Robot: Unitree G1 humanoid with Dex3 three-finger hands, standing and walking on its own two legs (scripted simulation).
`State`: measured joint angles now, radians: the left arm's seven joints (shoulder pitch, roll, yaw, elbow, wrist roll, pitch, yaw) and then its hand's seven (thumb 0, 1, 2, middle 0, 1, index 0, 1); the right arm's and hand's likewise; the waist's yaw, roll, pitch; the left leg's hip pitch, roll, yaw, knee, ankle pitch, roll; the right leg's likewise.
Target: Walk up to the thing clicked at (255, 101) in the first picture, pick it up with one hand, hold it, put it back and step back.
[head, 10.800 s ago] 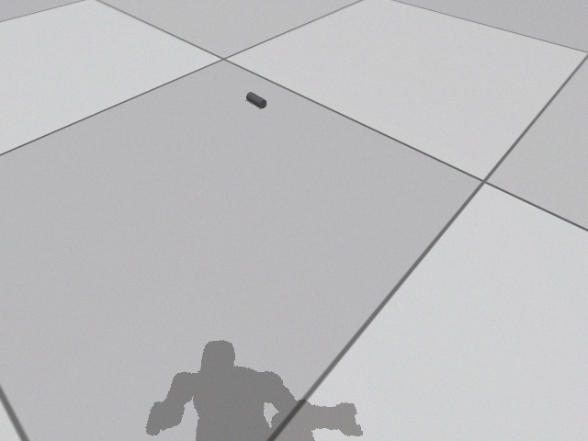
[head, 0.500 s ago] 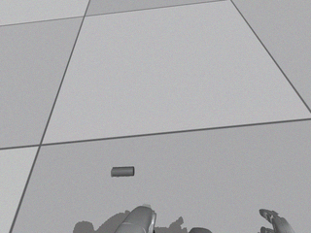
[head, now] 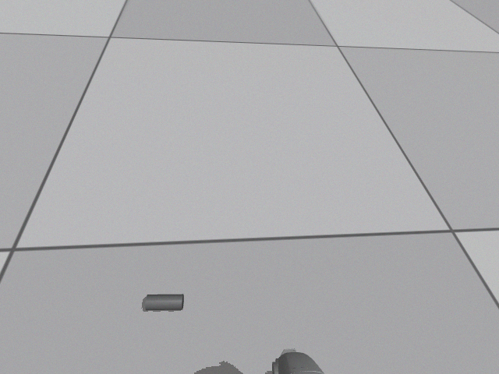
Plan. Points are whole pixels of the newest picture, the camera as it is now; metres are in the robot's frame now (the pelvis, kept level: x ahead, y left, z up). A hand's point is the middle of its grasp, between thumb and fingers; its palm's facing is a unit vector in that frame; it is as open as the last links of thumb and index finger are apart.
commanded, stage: walk up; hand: left
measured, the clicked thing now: (165, 302) +0.50 +0.26 -0.74
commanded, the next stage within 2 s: stand in 1.44 s
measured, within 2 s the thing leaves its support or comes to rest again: neither
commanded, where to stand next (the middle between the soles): +0.07 -0.03 m, yaw +1 degrees
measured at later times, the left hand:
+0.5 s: hand out of the picture +0.11 +0.30 -0.17, palm faces -0.04 -0.93 -0.37, open 7.4 cm
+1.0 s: hand (106, 350) +0.20 +0.24 -0.15, palm faces -0.08 -0.94 -0.34, open 7.4 cm
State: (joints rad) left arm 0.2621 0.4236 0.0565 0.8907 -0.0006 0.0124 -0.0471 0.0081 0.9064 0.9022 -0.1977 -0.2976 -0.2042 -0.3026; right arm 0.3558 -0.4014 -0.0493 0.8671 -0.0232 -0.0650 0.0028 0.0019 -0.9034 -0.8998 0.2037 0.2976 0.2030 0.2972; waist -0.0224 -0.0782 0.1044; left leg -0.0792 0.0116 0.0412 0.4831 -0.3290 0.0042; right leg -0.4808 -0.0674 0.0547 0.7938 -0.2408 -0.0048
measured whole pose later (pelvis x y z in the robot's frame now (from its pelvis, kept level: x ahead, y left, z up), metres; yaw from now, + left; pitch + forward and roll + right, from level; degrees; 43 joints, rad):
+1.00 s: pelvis +0.08 +0.00 +0.00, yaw -3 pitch -3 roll +0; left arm 0.11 0.36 0.00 1.04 0.00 -0.02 -0.02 0.01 0.91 0.90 -0.20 -0.30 -0.21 -0.30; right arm 0.13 -0.37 -0.01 1.03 -0.01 -0.05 0.01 0.00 -0.91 -0.90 0.20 0.30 0.20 0.30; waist -0.01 0.00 0.06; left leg -0.20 0.04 0.08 0.56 -0.31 -0.01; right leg -0.23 -0.01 0.01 0.57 -0.29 0.00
